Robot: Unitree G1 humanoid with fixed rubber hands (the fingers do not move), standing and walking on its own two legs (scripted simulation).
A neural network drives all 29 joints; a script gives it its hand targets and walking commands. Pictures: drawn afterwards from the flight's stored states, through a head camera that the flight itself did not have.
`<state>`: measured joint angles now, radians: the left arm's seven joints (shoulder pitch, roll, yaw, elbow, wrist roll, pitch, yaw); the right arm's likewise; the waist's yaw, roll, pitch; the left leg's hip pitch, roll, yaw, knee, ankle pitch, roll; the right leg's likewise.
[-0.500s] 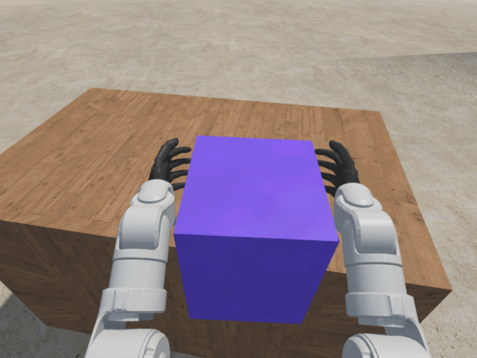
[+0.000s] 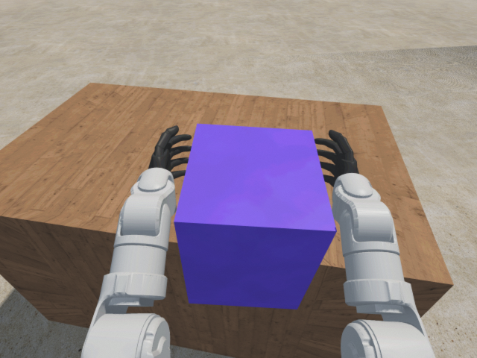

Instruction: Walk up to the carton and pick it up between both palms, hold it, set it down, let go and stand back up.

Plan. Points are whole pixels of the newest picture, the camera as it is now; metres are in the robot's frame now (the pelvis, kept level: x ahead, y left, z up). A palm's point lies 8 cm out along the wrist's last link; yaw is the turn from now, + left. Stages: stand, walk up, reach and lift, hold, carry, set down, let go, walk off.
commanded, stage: hold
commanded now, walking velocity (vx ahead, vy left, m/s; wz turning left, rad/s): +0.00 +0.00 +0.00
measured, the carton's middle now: (248, 219) +0.36 +0.00 +0.08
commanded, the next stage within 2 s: none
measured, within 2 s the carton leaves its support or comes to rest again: neither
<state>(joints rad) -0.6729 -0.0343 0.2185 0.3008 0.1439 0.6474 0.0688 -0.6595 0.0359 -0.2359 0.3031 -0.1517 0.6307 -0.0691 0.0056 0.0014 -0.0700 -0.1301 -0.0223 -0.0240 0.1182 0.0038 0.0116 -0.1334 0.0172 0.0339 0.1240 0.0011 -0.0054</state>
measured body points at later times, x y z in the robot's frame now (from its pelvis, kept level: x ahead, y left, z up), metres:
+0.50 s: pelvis +0.02 +0.00 +0.00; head +0.00 -0.01 +0.45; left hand +0.39 +0.14 +0.18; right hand +0.39 -0.15 +0.18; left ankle +0.04 +0.11 -0.75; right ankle +0.04 -0.11 -0.75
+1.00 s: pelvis +0.00 +0.00 +0.00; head -0.04 +0.00 +0.45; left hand +0.37 +0.15 +0.20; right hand +0.37 -0.14 +0.21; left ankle +0.04 +0.11 -0.75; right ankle +0.04 -0.11 -0.75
